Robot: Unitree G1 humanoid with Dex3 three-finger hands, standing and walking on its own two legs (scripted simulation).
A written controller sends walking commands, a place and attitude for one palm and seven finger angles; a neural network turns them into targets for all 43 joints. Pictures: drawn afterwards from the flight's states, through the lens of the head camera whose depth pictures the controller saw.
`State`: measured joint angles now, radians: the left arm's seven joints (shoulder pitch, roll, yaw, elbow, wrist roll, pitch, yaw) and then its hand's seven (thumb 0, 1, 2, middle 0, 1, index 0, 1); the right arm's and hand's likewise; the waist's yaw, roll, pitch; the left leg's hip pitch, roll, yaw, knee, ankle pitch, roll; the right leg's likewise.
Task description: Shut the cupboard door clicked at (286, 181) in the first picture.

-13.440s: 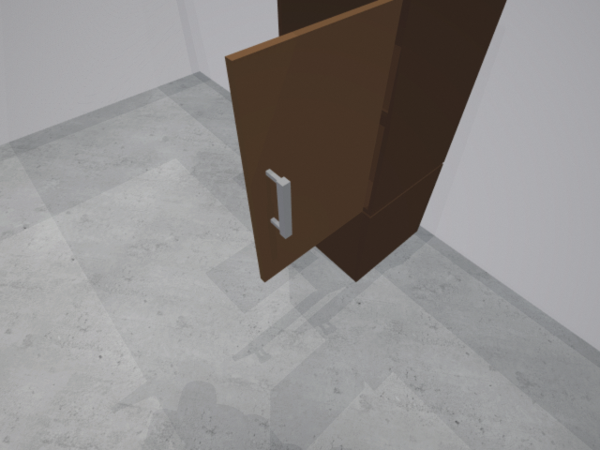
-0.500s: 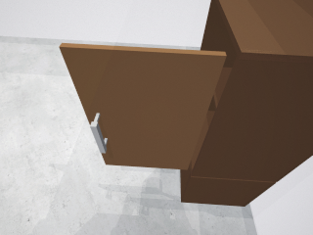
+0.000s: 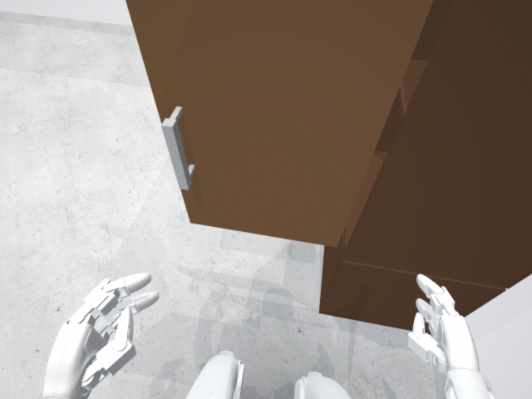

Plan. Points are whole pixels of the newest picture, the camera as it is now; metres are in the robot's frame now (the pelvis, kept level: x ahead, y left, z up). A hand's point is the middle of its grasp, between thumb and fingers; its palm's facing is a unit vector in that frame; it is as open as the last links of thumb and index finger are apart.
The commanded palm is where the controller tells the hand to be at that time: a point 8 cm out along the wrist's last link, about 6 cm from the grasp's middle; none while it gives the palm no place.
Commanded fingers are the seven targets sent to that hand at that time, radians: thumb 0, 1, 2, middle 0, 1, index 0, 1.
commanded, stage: raise the hand and make a fist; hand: left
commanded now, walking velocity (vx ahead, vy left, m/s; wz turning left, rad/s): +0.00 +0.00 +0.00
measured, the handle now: (181, 150) +0.51 +0.21 +0.06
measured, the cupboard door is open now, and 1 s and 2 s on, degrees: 90 90 90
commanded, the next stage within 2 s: bring the fist close to the handle in 1.42 s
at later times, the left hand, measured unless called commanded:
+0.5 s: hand (125, 307) +0.22 +0.21 +0.05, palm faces -0.08 -1.00 -0.02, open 3.5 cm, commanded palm +0.20 +0.27 +0.06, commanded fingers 0.00 0.90 0.90 -1.12 -1.30 -1.12 -1.30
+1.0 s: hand (106, 297) +0.23 +0.23 +0.06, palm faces -0.07 -1.00 -0.03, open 3.1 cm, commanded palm +0.21 +0.29 +0.06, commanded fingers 0.00 0.90 0.90 -1.30 -1.50 -1.30 -1.50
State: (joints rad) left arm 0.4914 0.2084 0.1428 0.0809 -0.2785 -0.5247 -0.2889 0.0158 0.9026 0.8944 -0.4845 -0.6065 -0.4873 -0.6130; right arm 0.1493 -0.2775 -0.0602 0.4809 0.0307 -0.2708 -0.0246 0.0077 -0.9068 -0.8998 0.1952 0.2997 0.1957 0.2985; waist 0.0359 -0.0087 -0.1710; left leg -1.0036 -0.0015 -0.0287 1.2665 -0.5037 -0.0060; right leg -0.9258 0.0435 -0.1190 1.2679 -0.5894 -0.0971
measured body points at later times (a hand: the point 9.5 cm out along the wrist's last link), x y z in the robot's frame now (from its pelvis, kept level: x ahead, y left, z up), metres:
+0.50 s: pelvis +0.01 +0.04 +0.00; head +0.08 +0.05 +0.45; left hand +0.22 +0.27 +0.06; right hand +0.16 -0.21 -0.07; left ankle +0.06 +0.12 -0.62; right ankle +0.02 -0.06 -0.62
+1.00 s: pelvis +0.01 +0.05 +0.01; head +0.07 +0.07 +0.46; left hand +0.23 +0.29 +0.07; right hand +0.20 -0.17 -0.05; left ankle +0.06 +0.12 -0.62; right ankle +0.02 -0.06 -0.62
